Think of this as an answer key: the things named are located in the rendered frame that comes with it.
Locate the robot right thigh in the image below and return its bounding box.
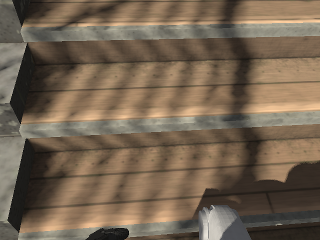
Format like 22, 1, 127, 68
198, 205, 252, 240

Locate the robot left hand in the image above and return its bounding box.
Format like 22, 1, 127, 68
85, 228, 129, 240

